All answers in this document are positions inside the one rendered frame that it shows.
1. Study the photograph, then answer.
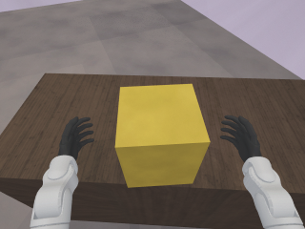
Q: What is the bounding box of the robot right hand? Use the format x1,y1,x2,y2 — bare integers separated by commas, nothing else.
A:
220,115,262,162

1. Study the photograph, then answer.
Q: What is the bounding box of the right robot forearm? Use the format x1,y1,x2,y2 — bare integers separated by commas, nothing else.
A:
242,156,305,229

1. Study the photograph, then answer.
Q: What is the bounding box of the pedestal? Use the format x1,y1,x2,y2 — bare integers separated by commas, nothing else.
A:
0,73,305,229

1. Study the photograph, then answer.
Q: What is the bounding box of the robot left hand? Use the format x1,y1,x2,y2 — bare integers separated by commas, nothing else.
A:
58,116,94,161

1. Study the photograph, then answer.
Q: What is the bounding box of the carton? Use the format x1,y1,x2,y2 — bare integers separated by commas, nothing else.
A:
114,84,211,188

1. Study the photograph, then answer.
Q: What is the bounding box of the left robot forearm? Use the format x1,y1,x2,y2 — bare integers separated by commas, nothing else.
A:
30,155,79,229

